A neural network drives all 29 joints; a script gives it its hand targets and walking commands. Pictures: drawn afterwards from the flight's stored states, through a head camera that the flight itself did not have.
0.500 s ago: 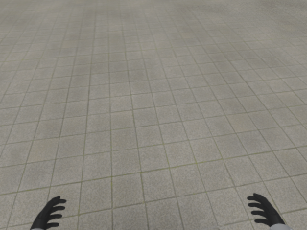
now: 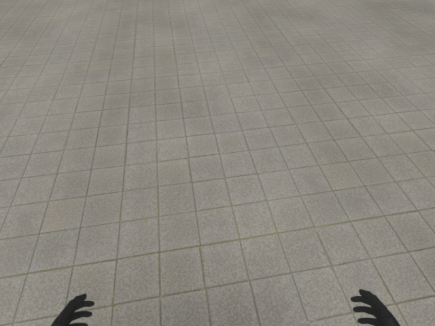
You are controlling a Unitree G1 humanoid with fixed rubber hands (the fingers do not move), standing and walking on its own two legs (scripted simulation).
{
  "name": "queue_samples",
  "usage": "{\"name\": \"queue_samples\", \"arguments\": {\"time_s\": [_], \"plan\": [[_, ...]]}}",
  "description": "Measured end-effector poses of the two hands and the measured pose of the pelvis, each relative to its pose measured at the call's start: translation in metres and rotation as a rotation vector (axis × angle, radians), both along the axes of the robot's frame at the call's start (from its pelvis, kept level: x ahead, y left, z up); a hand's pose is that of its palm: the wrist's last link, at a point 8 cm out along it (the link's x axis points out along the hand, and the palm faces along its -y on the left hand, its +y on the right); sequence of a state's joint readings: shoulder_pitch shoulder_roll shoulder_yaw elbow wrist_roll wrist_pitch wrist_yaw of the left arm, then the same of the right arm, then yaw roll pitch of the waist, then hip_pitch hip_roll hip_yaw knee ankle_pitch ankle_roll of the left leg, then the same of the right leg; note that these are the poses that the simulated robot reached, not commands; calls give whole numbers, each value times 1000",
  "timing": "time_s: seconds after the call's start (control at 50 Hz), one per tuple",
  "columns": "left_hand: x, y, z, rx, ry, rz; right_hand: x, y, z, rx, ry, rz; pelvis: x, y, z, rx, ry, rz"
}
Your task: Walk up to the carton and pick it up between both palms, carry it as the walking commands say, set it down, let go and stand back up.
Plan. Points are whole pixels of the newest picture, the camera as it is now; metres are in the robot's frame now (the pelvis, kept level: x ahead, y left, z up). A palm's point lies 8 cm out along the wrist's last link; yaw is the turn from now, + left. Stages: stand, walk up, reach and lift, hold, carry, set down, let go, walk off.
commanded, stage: stand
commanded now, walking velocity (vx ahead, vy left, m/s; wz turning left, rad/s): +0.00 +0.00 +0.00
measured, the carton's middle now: out of the picture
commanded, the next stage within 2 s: walk up in 0.68 s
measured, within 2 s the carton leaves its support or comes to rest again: neither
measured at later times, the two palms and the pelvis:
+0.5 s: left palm out of the picture +0.11 +0.31 -0.09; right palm out of the picture +0.11 -0.31 -0.09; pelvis +0.00 +0.00 +0.01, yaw +0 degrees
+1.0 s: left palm out of the picture +0.12 +0.28 -0.09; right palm out of the picture +0.07 -0.33 -0.10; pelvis -0.01 -0.01 +0.01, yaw -5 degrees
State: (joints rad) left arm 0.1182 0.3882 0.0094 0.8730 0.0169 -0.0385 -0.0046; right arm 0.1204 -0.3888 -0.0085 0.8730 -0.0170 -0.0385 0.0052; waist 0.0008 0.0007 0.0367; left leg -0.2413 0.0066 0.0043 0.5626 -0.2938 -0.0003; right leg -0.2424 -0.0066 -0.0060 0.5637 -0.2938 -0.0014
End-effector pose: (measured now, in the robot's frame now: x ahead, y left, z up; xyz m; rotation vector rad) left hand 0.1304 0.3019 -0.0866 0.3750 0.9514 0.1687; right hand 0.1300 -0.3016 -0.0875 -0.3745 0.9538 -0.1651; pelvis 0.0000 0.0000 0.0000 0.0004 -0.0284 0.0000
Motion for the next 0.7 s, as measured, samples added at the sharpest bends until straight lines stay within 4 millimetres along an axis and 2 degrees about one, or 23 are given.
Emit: {"name": "queue_samples", "arguments": {"time_s": [0.3,0.7], "plan": [[-14,5,2,3,70,31,-13,-5,2,-2,68,-31,-1,0,10,0,-11,-1],[-29,9,-1,8,135,58,-29,-10,-1,-7,134,-61,-1,-1,14,0,-11,0]]}}
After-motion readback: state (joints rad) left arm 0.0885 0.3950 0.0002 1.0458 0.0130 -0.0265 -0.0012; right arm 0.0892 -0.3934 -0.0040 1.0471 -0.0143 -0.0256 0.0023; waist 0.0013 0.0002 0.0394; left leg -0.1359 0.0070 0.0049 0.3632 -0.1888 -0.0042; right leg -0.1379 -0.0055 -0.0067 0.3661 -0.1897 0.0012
